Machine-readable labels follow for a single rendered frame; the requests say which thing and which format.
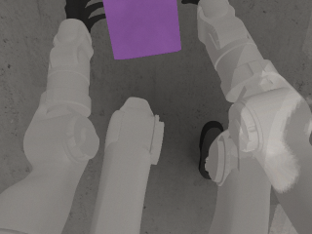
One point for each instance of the robot left forearm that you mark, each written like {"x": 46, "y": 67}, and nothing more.
{"x": 68, "y": 78}

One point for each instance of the carton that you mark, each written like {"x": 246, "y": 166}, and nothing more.
{"x": 142, "y": 28}

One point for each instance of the robot left upper arm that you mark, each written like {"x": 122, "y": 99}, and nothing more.
{"x": 58, "y": 150}

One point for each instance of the robot thigh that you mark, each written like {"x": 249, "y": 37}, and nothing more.
{"x": 124, "y": 173}
{"x": 243, "y": 193}

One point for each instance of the left robot thigh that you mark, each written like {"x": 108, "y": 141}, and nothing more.
{"x": 124, "y": 173}

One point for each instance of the robot right forearm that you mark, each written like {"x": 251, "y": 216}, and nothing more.
{"x": 242, "y": 70}

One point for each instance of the robot left hand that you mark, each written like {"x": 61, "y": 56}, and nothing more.
{"x": 75, "y": 9}

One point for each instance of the robot right upper arm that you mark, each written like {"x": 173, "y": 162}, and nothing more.
{"x": 275, "y": 126}

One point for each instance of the right robot thigh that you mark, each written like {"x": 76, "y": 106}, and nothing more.
{"x": 243, "y": 193}

